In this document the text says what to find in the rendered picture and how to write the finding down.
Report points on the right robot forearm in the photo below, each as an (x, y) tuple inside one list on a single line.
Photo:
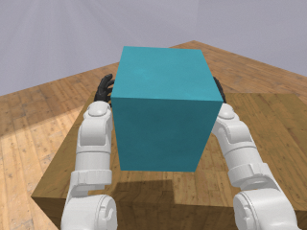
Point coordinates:
[(246, 169)]

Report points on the left robot forearm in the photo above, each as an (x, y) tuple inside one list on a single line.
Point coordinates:
[(92, 167)]

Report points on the carton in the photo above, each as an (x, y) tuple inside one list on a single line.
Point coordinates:
[(165, 103)]

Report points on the robot left upper arm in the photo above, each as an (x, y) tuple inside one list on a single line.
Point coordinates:
[(90, 212)]

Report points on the right robot hand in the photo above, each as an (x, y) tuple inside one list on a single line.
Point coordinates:
[(220, 89)]

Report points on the pedestal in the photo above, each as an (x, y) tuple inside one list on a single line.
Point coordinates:
[(199, 200)]

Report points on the robot right upper arm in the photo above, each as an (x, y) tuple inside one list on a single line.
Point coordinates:
[(263, 209)]

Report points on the left robot hand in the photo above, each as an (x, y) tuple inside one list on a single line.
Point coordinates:
[(103, 90)]

